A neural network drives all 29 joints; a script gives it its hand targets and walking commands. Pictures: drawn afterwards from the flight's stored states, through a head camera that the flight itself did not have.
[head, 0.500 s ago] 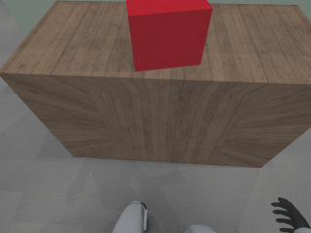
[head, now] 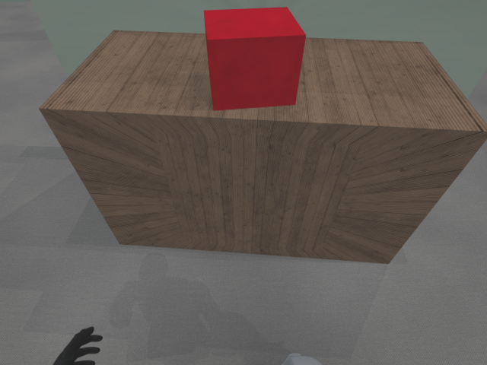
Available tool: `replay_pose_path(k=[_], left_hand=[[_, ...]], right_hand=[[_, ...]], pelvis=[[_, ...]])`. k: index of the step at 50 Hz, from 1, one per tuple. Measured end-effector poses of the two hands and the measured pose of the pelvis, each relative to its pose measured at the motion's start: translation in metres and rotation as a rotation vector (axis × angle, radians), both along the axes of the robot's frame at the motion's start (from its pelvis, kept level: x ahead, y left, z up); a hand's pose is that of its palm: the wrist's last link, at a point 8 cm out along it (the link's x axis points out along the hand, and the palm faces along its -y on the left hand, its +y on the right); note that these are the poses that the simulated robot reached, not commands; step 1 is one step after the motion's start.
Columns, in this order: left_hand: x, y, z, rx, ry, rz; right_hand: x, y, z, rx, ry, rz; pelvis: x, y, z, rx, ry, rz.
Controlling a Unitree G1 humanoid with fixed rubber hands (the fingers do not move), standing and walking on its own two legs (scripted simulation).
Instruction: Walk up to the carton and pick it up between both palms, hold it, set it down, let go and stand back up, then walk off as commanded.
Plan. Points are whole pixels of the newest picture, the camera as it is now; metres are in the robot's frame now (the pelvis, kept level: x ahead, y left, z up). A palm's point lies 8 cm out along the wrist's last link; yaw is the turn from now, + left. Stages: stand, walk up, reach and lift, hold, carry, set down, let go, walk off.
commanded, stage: walk off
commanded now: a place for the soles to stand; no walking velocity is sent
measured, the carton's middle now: (250, 58) +0.88 -0.01 +0.09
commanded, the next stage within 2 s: none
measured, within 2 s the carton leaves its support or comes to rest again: neither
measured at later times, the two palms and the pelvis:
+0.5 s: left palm out of the picture +0.12 +0.32 -0.07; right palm out of the picture +0.12 -0.33 -0.12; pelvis +0.07 -0.01 +0.00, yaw +3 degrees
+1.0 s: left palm (77, 338) +0.21 +0.34 -0.14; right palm (430, 331) +0.20 -0.30 -0.08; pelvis +0.11 +0.02 +0.00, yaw -1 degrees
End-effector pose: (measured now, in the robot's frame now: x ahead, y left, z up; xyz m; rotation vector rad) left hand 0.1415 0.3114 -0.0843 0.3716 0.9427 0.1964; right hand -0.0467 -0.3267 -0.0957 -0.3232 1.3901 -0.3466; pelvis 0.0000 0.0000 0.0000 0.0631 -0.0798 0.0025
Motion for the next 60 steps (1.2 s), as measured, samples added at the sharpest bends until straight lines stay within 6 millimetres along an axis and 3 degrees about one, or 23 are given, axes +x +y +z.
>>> replay_pose_path(k=[5,9,12,15,23,31,34,37,39,42,48,54,60], left_hand=[[-0.034,-0.011,-0.014,-0.108,0.084,0.037],[-0.055,-0.006,-0.018,-0.117,0.114,0.047],[-0.07,0.002,-0.022,-0.092,0.205,0.05],[-0.071,0.011,-0.018,-0.053,0.252,0.077],[-0.026,0.008,0.002,0.062,0.185,0.131],[-0.025,0.003,0.017,0.079,0.199,0.173],[-0.024,0.006,0.008,0.059,0.225,0.181],[-0.012,0.012,-0.01,0.019,0.236,0.168],[0.001,0.02,-0.026,-0.009,0.244,0.151],[0.026,0.028,-0.046,-0.042,0.25,0.128],[0.07,0.026,-0.055,-0.07,0.197,0.056],[0.071,0.018,-0.058,-0.034,0.282,-0.037],[0.055,0.001,-0.039,0.015,0.273,-0.04]], right_hand=[[-0.017,0.008,0.024,-0.035,-0.041,0.007],[0.0,0.01,0.031,-0.037,-0.045,0.038],[0.027,0.008,0.032,-0.034,-0.11,0.051],[0.053,0.004,0.029,-0.019,-0.132,0.086],[0.136,-0.013,-0.017,0.045,-0.079,0.168],[0.245,0.02,-0.021,0.122,-0.226,0.276],[0.272,0.031,-0.018,0.122,-0.275,0.28],[0.287,0.038,-0.017,0.094,-0.293,0.267],[0.289,0.041,-0.016,0.057,-0.298,0.245],[0.278,0.047,-0.008,0.009,-0.283,0.213],[0.246,0.036,0.015,-0.065,-0.156,0.192],[0.233,0.007,0.019,-0.106,-0.195,0.164],[0.209,-0.019,-0.012,-0.067,-0.17,0.102]], pelvis=[[0.008,0.006,0.016,-0.086,0.017,0.075],[0.011,0.007,0.02,-0.106,0.017,0.049],[0.016,0.005,0.019,-0.101,0.024,0.034],[0.027,0.0,0.017,-0.097,0.039,0.048],[0.066,-0.013,0.0,-0.104,0.065,0.044],[0.091,-0.01,0.01,-0.068,0.017,0.045],[0.1,-0.003,0.007,-0.072,-0.003,0.041],[0.108,0.008,-0.001,-0.082,-0.014,0.02],[0.113,0.017,-0.009,-0.087,-0.018,0.006],[0.117,0.025,-0.013,-0.04,-0.028,-0.016],[0.113,0.021,-0.004,-0.097,0.022,0.002],[0.099,0.013,-0.007,-0.091,0.051,-0.045],[0.091,-0.001,-0.014,-0.113,0.023,-0.049]])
